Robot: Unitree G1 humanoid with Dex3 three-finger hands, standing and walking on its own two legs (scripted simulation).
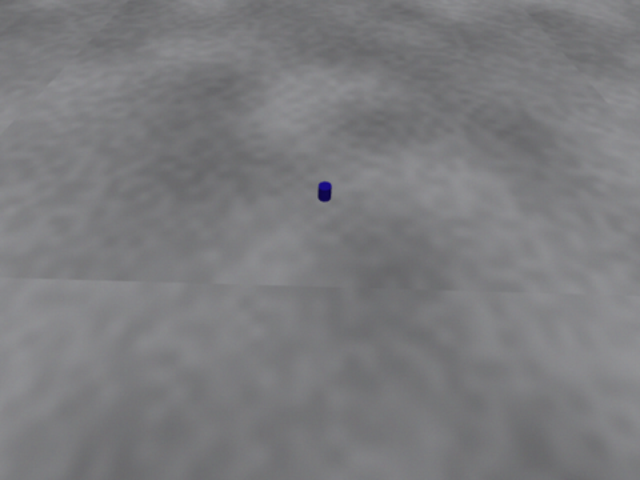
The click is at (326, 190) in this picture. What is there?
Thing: low tin
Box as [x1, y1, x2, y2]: [318, 182, 331, 201]
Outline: 321,182 318,187 318,198 320,200 326,201 330,198 331,186 328,182
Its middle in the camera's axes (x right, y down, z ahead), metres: +0.03 -0.20 +1.78
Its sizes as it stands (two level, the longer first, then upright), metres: 0.060 0.060 0.072
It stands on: the floor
